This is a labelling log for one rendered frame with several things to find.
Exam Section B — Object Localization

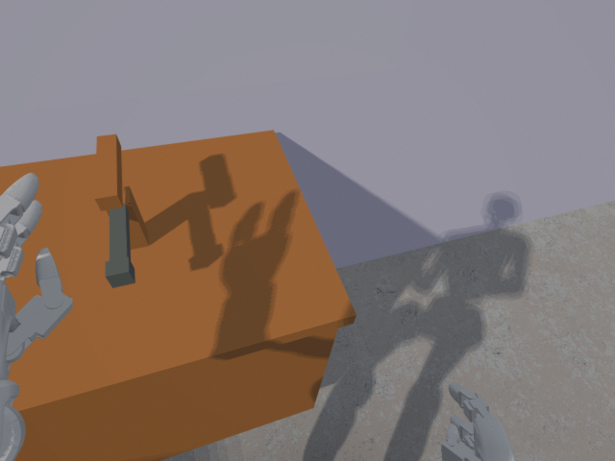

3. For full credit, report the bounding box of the robot right hand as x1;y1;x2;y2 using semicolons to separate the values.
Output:
441;382;516;461

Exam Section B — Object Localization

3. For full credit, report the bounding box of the counter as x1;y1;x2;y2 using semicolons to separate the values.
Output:
0;130;356;461

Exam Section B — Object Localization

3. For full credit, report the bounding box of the tap lever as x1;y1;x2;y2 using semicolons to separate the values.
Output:
106;204;135;288

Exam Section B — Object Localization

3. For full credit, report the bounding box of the robot left hand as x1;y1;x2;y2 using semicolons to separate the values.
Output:
0;173;73;380

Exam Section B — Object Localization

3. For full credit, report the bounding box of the left robot forearm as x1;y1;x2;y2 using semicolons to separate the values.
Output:
0;379;26;461

